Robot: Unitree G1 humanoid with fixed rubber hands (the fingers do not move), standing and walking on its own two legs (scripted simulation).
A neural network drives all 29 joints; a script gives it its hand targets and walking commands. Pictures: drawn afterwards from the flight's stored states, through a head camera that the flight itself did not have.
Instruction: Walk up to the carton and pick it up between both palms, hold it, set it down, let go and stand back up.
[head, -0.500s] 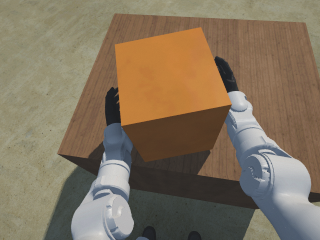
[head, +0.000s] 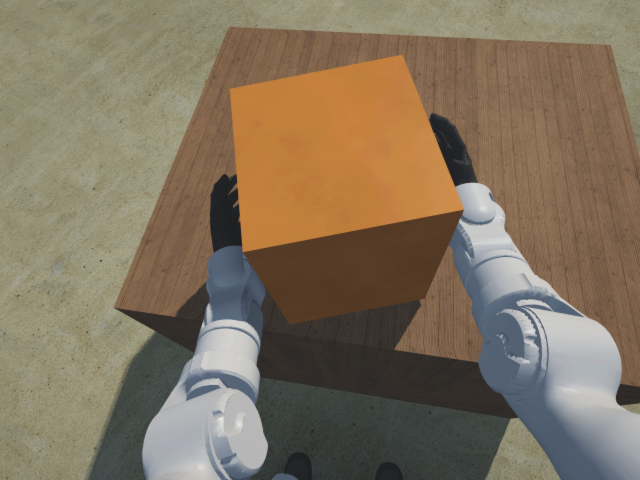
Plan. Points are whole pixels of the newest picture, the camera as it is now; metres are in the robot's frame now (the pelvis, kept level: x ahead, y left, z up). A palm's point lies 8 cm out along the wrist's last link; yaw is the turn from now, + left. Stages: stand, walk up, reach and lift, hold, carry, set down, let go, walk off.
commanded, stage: reach and lift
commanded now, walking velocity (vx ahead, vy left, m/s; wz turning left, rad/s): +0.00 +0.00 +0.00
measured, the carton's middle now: (338, 206) +0.46 +0.05 +0.01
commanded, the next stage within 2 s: none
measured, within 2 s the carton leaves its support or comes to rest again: leaves its support in 0.36 s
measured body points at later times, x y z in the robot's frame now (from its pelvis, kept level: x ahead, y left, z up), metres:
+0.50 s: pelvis +0.00 +0.00 +0.00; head +0.13 +0.00 +0.43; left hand +0.40 +0.19 +0.01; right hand +0.49 -0.09 +0.04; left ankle +0.00 +0.14 -0.73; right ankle +0.00 -0.10 -0.73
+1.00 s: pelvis -0.01 +0.00 +0.00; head +0.11 +0.02 +0.43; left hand +0.40 +0.19 +0.01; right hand +0.48 -0.09 +0.06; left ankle +0.00 +0.14 -0.73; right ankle +0.00 -0.10 -0.73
